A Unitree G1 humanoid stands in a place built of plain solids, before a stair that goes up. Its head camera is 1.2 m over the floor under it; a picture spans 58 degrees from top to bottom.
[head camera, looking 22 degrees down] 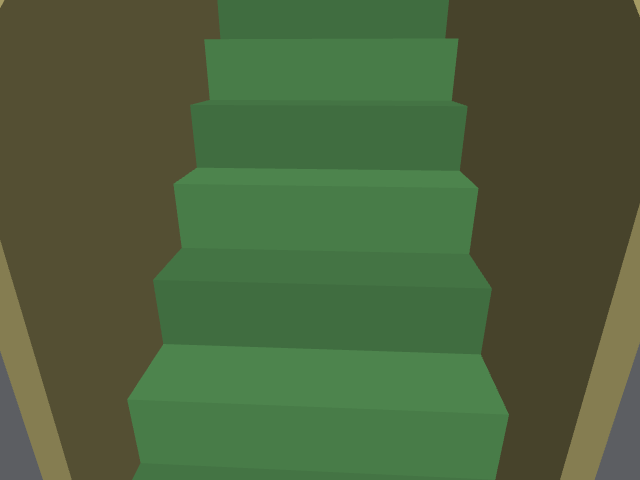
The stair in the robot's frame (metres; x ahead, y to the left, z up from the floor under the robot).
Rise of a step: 0.21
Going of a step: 0.23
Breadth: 0.93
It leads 3 degrees to the right of straight ahead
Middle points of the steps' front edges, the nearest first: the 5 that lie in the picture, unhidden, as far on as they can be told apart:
0.82 0.01 0.43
1.05 0.00 0.65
1.28 -0.01 0.86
1.51 -0.02 1.08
1.74 -0.03 1.29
